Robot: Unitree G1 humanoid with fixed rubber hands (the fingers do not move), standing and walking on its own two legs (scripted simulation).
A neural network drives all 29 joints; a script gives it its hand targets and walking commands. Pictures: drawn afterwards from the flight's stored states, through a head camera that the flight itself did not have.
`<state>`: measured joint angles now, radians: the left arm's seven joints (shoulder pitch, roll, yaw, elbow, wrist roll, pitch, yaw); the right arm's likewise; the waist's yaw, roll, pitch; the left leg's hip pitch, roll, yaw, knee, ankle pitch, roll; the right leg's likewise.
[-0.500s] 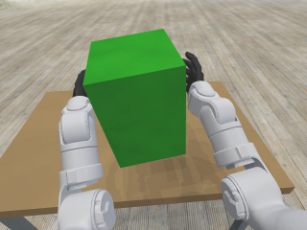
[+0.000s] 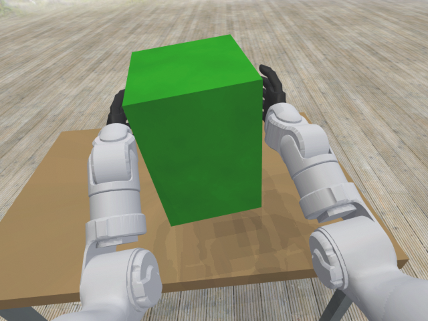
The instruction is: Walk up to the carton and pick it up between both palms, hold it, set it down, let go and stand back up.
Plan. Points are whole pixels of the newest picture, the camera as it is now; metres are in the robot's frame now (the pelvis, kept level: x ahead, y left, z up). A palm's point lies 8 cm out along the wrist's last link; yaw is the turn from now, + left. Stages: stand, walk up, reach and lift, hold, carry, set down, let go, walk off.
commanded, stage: hold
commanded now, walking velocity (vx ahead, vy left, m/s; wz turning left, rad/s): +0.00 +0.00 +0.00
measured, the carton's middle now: (199, 133) +0.39 -0.01 +0.21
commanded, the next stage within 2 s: none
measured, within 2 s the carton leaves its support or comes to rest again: neither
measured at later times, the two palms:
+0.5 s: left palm (104, 138) +0.37 +0.15 +0.24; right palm (263, 112) +0.36 -0.12 +0.26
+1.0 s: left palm (118, 143) +0.37 +0.13 +0.22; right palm (270, 119) +0.37 -0.14 +0.24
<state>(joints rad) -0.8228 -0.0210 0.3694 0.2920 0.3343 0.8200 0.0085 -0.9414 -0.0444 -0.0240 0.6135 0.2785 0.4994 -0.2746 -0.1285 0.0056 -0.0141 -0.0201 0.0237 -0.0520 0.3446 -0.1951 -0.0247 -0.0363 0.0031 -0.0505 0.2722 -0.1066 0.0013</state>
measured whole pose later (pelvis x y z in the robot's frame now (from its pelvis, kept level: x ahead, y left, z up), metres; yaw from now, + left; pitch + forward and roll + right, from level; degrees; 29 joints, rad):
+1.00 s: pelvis +0.00 +0.00 +0.00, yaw +0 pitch -8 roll -1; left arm -0.75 -0.03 0.37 0.20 0.32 0.84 -0.01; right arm -0.87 -0.03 0.01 0.52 0.32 0.52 -0.32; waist -0.13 0.00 0.01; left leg -0.02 0.03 -0.06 0.36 -0.20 -0.03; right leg -0.03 0.01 -0.05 0.28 -0.11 0.00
